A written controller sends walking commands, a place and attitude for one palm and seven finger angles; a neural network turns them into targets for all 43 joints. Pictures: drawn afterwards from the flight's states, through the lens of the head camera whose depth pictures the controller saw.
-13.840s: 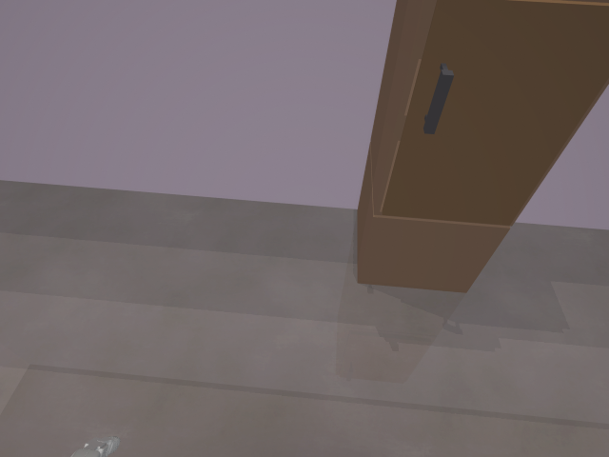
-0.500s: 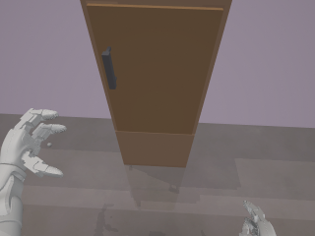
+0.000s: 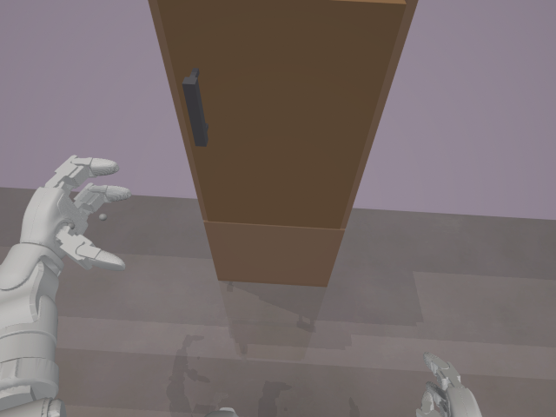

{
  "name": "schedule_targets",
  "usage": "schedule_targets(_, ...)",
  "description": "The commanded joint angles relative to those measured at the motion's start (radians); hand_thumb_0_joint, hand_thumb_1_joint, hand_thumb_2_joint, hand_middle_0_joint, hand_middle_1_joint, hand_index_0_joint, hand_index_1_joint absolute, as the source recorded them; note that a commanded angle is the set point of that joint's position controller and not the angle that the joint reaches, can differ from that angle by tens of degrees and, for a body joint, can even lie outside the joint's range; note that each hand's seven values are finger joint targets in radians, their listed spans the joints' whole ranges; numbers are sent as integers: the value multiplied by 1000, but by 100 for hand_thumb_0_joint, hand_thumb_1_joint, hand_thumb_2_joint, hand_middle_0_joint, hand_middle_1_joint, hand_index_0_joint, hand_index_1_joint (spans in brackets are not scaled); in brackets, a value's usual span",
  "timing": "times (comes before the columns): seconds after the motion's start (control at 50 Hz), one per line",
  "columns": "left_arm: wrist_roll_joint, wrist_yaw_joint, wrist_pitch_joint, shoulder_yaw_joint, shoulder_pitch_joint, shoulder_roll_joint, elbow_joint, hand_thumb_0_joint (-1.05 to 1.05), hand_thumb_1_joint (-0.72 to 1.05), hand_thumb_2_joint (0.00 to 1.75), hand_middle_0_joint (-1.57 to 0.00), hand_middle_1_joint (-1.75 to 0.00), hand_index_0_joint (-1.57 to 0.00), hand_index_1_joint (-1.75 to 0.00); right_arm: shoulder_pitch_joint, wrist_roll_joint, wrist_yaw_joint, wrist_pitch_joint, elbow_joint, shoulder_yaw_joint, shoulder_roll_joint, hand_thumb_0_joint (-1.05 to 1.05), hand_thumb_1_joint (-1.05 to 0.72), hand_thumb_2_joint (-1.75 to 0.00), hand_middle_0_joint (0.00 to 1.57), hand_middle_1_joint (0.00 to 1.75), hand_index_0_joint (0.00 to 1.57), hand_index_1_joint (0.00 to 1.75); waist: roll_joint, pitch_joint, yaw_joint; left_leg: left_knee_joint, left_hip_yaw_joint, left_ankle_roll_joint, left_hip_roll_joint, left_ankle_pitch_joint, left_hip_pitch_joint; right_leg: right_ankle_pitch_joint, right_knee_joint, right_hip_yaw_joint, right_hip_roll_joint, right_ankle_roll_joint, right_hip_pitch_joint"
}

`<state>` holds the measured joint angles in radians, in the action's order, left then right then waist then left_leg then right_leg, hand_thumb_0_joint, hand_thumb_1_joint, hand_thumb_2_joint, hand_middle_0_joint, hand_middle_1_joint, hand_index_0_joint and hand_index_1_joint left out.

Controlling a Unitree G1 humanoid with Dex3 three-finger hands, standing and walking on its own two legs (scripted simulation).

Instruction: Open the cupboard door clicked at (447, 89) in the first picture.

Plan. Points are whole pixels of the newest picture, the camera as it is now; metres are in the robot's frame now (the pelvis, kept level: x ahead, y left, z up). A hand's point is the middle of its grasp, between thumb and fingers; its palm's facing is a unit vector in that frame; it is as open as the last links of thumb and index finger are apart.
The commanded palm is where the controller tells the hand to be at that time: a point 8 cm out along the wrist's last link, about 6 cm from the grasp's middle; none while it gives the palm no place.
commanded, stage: move the hooked fingers beside the handle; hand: left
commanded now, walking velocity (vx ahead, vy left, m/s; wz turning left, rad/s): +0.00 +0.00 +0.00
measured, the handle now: (198, 108) +0.62 +0.19 +0.09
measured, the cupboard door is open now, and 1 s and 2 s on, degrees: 0 0 0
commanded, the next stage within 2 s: none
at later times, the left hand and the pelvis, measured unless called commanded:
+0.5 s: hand (125, 174) +0.43 +0.26 +0.10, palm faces -0.01 -1.00 +0.01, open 14.0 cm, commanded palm +0.41 +0.31 +0.10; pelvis +0.00 +0.00 -0.01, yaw -2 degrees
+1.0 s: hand (143, 140) +0.51 +0.26 +0.10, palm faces -0.02 -1.00 +0.00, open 14.0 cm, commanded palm +0.50 +0.31 +0.09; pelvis +0.00 +0.01 -0.02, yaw -3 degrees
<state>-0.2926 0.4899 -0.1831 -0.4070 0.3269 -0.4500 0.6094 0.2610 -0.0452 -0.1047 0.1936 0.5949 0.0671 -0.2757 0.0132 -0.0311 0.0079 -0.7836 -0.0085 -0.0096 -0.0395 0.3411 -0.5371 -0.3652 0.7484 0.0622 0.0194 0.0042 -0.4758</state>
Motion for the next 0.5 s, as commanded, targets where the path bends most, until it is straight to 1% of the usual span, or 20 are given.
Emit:
schedule_targets(0.0, -15, -8, -71, -88, 332, -295, -155, 0, -50, 30, -30, -120, -30, -120, 18, -2, -5, 26, -130, -72, -149, 0, -90, -90, 20, 30, 20, 30, 94, -301, 0, 114, -8, 25, 38, -181, 170, 222, -90, -21, -40, -30, 48)
schedule_targets(0.02, -12, -11, -73, -88, 337, -296, -136, 0, -50, 30, -30, -120, -30, -120, 23, -1, -2, 19, -129, -74, -150, 0, -90, -90, 20, 30, 20, 30, 76, -295, 5, 111, -7, 25, 36, -187, 165, 230, -89, -19, -41, -28, 44)
schedule_targets(0.04, -18, -8, -75, -100, 340, -308, -118, 0, -50, 30, -30, -120, -30, -120, 30, 1, 0, 15, -134, -74, -155, 0, -90, -90, 20, 30, 20, 30, 47, -293, 1, 106, -8, 28, 37, -198, 149, 242, -84, -21, -47, -30, 58)
schedule_targets(0.06, -16, -9, -77, -129, 338, -340, -98, 0, -50, 30, -30, -120, -30, -120, 37, 1, 2, 7, -134, -78, -159, 0, -90, -90, 20, 30, 20, 30, 42, -300, 0, 103, 0, 29, 37, -193, 136, 247, -85, -29, -44, -26, 62)
schedule_targets(0.1, -10, -5, -84, -112, 368, -328, -80, 0, -50, 30, -30, -120, -30, -120, 49, -1, 6, -5, -133, -80, -158, 0, -90, -90, 20, 30, 20, 30, 64, -302, 11, 98, 7, 29, 37, -188, 132, 249, -82, -30, -44, -24, 48)
schedule_targets(0.14, -7, -2, -97, -117, 428, -353, -68, 0, -50, 30, -30, -120, -30, -120, 62, 0, 5, -16, -128, -83, -164, 0, -90, -90, 20, 30, 20, 30, 52, -306, 19, 90, 4, 31, 36, -187, 124, 243, -77, -34, -48, -26, 46)
schedule_targets(0.16, -3, 2, -100, -100, 461, -342, -51, 0, -50, 30, -30, -120, -30, -120, 67, 0, 6, -20, -126, -83, -164, 0, -90, -90, 20, 30, 20, 30, 63, -306, 31, 88, 7, 33, 36, -174, 123, 234, -81, -36, -48, -22, 29)
schedule_targets(0.18, 3, 1, -106, -109, 492, -361, -24, 0, -50, 30, -30, -120, -30, -120, 77, 0, 3, -26, -115, -85, -167, 0, -90, -90, 20, 30, 20, 30, 68, -299, 36, 85, 7, 32, 35, -166, 117, 224, -80, -36, -48, -23, 15)
schedule_targets(0.22, 12, 3, -122, -83, 540, -343, -7, 0, -50, 30, -30, -120, -30, -120, 92, 1, 5, -32, -106, -87, -167, 0, -90, -90, 20, 30, 20, 30, 86, -318, 45, 80, 3, 33, 35, -172, 134, 223, -75, -34, -50, -24, -2)
schedule_targets(0.24, 9, 5, -131, -87, 564, -353, -7, 0, -50, 30, -30, -120, -30, -120, 99, 2, 3, -37, -104, -89, -170, 0, -90, -90, 20, 30, 20, 30, 72, -330, 48, 73, -1, 35, 33, -183, 136, 230, -69, -33, -54, -27, 0)
schedule_targets(0.26, 15, 6, -137, -93, 585, -370, 7, 0, -50, 30, -30, -120, -30, -120, 105, 3, 3, -41, -97, -91, -173, 0, -90, -90, 20, 30, 20, 30, 87, -350, 48, 72, -2, 34, 33, -177, 138, 223, -67, -35, -53, -25, -6)
schedule_targets(0.28, 18, 6, -138, -78, 593, -354, 35, 0, -50, 30, -30, -120, -30, -120, 108, 3, 4, -46, -94, -88, -171, 0, -90, -90, 20, 30, 20, 30, 96, -345, 53, 71, -2, 34, 33, -166, 136, 212, -68, -34, -52, -25, -20)
schedule_targets(0.3, 21, 3, -140, -94, 603, -373, 66, 0, -50, 30, -30, -120, -30, -120, 116, 4, 5, -50, -86, -89, -174, 0, -90, -90, 20, 30, 20, 30, 79, -334, 51, 71, -5, 34, 32, -164, 122, 210, -66, -32, -52, -25, -20)
schedule_targets(0.34, 27, 2, -144, -112, 633, -408, 109, 0, -50, 30, -30, -120, -30, -120, 131, 7, 5, -63, -79, -90, -180, 0, -90, -90, 20, 30, 20, 30, 57, -347, 52, 60, -3, 38, 32, -178, 98, 227, -57, -37, -54, -26, -9)
schedule_targets(0.36, 38, 3, -144, -107, 644, -412, 132, 0, -50, 30, -30, -120, -30, -120, 134, 7, 8, -68, -80, -89, -179, 0, -90, -90, 20, 30, 20, 30, 78, -356, 51, 60, -4, 35, 32, -176, 95, 227, -52, -36, -51, -25, -16)
schedule_targets(0.38, 43, 3, -146, -88, 672, -396, 144, 0, -50, 30, -30, -120, -30, -120, 137, 7, 10, -72, -78, -88, -177, 0, -90, -90, 20, 30, 20, 30, 86, -351, 60, 55, -1, 37, 32, -182, 99, 234, -51, -35, -52, -24, -29)
schedule_targets(0.4, 49, 0, -149, -112, 673, -426, 162, 0, -50, 30, -30, -120, -30, -120, 146, 9, 12, -77, -74, -92, -180, 0, -90, -90, 20, 30, 20, 30, 89, -362, 56, 49, 0, 36, 30, -186, 95, 235, -48, -36, -52, -23, -30)
schedule_targets(0.42, 56, -2, -153, -112, 690, -436, 176, 0, -50, 30, -30, -120, -30, -120, 152, 9, 13, -84, -73, -92, -182, 0, -90, -90, 20, 30, 20, 30, 88, -364, 62, 48, -1, 37, 29, -188, 91, 237, -46, -36, -53, -23, -35)
schedule_targets(0.46, 60, -2, -167, -131, 715, -464, 190, 0, -50, 30, -30, -120, -30, -120, 163, 12, 16, -95, -74, -92, -183, 0, -90, -90, 20, 30, 20, 30, 92, -400, 59, 35, -1, 36, 28, -217, 90, 268, -30, -37, -57, -24, -25)
schedule_targets(0.48, 64, -1, -169, -119, 733, -454, 208, 0, -50, 30, -30, -120, -30, -120, 165, 12, 17, -100, -71, -92, -181, 0, -90, -90, 20, 30, 20, 30, 100, -392, 67, 31, 2, 37, 28, -214, 84, 268, -29, -38, -57, -22, -35)
